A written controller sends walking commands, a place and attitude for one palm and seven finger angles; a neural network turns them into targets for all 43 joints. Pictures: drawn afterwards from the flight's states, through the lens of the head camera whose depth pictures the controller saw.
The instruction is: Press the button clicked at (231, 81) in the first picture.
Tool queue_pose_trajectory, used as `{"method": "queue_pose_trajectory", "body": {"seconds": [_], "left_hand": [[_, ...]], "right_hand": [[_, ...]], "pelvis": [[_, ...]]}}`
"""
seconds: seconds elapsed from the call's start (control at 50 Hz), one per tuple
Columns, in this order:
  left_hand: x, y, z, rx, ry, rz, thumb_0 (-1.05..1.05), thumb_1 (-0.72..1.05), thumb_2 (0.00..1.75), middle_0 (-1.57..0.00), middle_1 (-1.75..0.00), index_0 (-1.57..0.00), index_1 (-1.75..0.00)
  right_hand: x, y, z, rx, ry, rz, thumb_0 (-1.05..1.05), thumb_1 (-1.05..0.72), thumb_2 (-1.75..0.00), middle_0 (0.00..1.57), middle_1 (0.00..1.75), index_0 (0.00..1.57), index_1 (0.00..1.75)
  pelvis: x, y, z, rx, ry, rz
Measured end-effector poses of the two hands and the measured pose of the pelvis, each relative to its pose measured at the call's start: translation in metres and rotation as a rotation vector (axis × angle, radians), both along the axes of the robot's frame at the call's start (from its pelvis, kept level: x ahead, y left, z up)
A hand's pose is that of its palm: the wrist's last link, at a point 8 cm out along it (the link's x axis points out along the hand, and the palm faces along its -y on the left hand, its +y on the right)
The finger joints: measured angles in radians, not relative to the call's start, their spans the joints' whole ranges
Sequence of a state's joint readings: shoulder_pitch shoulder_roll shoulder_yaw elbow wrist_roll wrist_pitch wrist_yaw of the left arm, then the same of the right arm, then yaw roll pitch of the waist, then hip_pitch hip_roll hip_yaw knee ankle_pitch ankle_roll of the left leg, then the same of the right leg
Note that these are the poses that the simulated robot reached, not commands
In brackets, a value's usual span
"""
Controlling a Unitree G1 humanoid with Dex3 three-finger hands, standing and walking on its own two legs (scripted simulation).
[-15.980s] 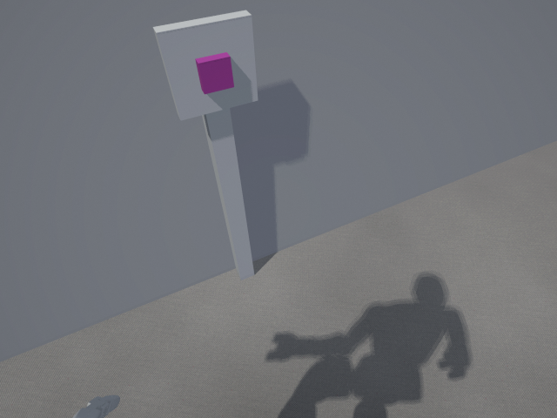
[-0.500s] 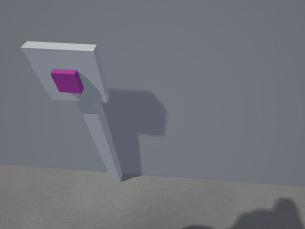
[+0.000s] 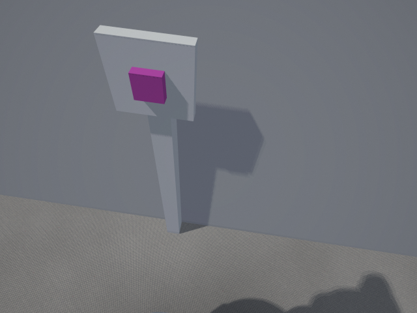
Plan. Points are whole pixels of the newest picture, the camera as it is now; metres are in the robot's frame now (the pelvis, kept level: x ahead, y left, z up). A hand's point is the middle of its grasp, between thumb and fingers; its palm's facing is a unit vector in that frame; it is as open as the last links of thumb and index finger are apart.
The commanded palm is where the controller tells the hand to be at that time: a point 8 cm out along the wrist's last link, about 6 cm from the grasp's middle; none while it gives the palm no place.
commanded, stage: come to a stop and stand still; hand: left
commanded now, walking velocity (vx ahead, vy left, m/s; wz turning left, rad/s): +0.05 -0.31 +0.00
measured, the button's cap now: (149, 85) +0.50 +0.18 +0.15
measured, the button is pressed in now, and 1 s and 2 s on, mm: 0 0 0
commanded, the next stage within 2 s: look again from close up in 1.16 s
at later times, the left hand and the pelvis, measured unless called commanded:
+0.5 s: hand out of the picture +0.07 +0.18 -0.16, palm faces -0.06 -0.98 -0.19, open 7.3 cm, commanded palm none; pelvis -0.01 +0.00 +0.01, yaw -2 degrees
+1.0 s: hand out of the picture -0.02 +0.10 -0.16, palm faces +0.04 -0.99 -0.16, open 7.3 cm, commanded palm none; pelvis +0.01 -0.05 +0.01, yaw -1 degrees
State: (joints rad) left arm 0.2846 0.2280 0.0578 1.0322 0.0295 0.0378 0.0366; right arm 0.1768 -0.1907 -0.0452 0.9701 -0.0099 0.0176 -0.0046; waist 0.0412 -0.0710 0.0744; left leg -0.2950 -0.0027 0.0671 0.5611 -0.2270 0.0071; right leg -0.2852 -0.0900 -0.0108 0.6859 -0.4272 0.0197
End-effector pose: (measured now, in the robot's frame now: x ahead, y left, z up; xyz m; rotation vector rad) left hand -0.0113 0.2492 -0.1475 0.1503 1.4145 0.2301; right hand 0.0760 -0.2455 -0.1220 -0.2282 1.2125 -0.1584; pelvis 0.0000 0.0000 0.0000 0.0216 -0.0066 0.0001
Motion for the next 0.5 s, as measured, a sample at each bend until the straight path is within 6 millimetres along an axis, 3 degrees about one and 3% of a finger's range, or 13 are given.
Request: {"method": "queue_pose_trajectory", "body": {"seconds": [0.08,0.18,0.34,0.5], "left_hand": [[0.015,0.026,0.005,0.023,-0.032,-0.018,0.01,0.91,0.90,-0.20,-0.30,-0.20,-0.30],[0.035,0.034,0.015,-0.001,-0.081,-0.061,0.01,0.92,0.90,-0.20,-0.30,-0.19,-0.30],[0.055,0.011,0.015,-0.070,-0.067,-0.132,0.01,0.91,0.90,-0.20,-0.30,-0.19,-0.30],[0.078,-0.021,0.019,-0.054,-0.133,-0.166,0.01,0.93,0.90,-0.20,-0.30,-0.20,-0.30]], "right_hand": [[-0.013,0.028,0.002,0.015,0.011,0.001,0.00,-0.90,-0.90,0.20,0.30,0.20,0.30],[-0.036,0.049,0.006,0.025,0.040,-0.040,0.00,-0.93,-0.90,0.20,0.30,0.20,0.30],[-0.090,0.052,0.009,0.025,0.141,-0.129,0.00,-0.92,-0.90,0.20,0.30,0.20,0.30],[-0.147,0.031,-0.002,0.058,0.274,-0.195,0.00,-0.91,-0.90,0.20,0.30,0.20,0.30]], "pelvis": [[-0.003,0.017,0.004,-0.005,0.007,-0.005],[0.000,0.030,0.013,-0.009,0.028,-0.014],[-0.001,0.030,0.019,-0.025,0.045,-0.037],[-0.009,0.005,0.014,-0.016,0.037,-0.031]]}}
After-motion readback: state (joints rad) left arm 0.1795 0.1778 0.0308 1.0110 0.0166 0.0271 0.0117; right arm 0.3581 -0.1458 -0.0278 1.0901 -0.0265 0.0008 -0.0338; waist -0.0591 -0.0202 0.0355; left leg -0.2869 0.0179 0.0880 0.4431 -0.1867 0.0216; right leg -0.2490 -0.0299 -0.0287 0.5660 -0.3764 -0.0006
